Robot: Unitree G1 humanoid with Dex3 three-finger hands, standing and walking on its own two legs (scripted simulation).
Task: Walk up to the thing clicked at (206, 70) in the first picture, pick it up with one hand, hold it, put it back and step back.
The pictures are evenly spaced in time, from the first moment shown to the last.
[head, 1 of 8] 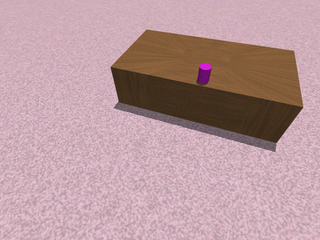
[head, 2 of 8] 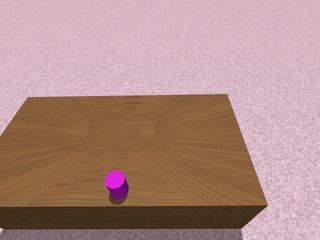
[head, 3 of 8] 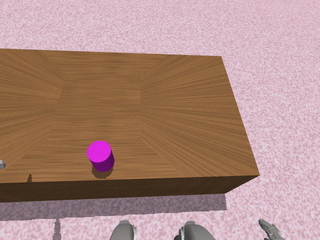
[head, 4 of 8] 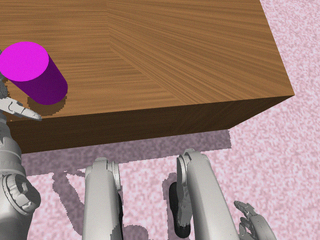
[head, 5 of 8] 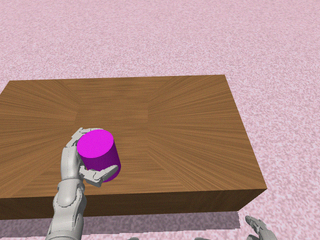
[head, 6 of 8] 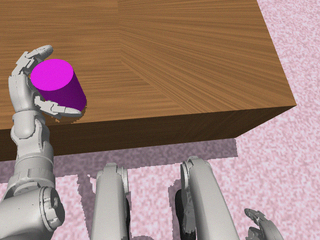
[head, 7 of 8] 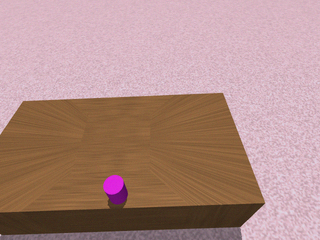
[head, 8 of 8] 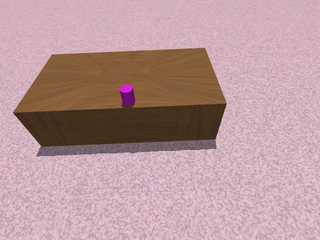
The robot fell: no
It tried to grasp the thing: yes
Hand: left
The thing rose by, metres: 0.34
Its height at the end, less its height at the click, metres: +0.00
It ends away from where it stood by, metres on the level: 0.02
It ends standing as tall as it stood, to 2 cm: yes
